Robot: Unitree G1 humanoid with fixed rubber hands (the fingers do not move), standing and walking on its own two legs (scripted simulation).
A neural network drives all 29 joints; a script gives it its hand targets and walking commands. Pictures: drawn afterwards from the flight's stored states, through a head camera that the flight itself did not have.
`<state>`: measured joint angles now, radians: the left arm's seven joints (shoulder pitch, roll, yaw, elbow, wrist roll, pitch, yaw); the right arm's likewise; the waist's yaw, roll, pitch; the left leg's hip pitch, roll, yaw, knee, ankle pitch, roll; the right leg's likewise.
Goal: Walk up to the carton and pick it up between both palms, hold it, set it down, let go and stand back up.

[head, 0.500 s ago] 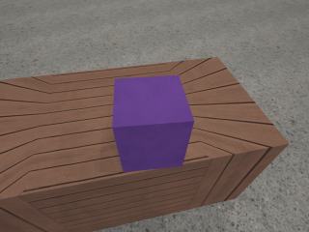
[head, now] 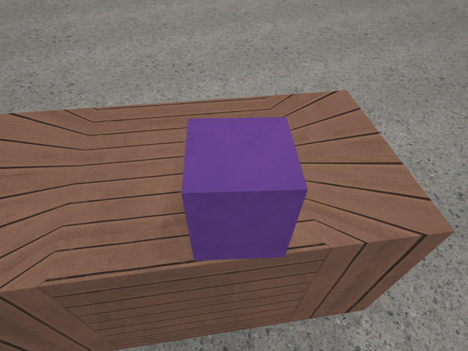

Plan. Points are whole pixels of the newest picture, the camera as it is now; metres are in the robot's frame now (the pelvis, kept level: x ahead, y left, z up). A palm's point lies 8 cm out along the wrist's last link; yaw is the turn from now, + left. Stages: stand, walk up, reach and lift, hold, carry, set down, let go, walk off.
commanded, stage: reach and lift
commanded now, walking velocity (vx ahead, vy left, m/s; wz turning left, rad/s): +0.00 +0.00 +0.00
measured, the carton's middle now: (238, 191) +0.45 +0.00 -0.02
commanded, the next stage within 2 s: none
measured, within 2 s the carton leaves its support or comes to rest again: neither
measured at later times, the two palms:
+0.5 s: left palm out of the picture +0.13 +0.24 -0.11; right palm out of the picture +0.11 -0.26 -0.10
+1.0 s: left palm out of the picture +0.15 +0.23 -0.08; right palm out of the picture +0.13 -0.23 -0.07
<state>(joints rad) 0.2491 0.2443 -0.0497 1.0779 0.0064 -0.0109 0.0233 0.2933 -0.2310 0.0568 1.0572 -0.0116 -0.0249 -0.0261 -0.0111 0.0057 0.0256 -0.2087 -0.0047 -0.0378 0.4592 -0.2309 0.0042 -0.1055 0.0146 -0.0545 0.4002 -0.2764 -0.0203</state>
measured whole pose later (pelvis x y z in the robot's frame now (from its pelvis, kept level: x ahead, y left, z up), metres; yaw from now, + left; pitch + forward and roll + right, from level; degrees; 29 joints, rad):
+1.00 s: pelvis -0.02 +0.00 +0.00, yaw -3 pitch -3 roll +0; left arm 0.19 0.20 0.04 0.54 -0.01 0.11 0.04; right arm 0.18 -0.18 -0.02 0.70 0.03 -0.15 0.07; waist 0.02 -0.04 0.05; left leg -0.15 0.02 0.05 0.38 -0.18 0.00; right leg -0.10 0.01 -0.01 0.37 -0.23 -0.02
